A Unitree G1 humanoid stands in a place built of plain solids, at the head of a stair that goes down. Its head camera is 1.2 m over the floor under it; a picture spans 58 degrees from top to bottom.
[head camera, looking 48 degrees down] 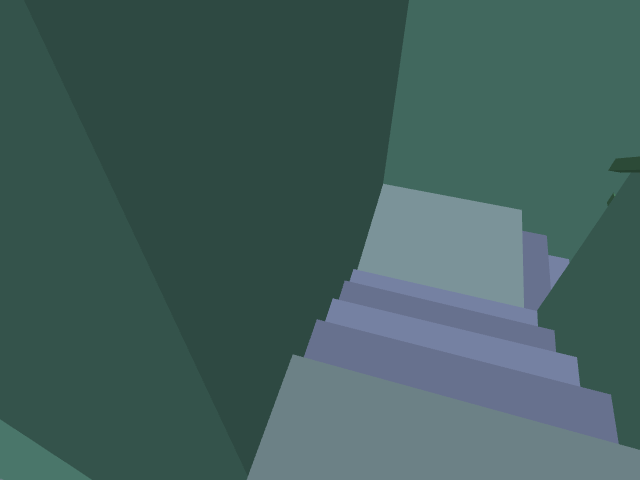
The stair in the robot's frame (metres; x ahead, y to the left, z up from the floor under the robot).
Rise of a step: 0.19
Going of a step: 0.24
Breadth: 1.00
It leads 16 degrees to the right of straight ahead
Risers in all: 5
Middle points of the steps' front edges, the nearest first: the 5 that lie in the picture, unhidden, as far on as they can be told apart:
0.48 -0.40 0.00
0.71 -0.47 -0.18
0.94 -0.54 -0.38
1.17 -0.60 -0.57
1.40 -0.67 -0.76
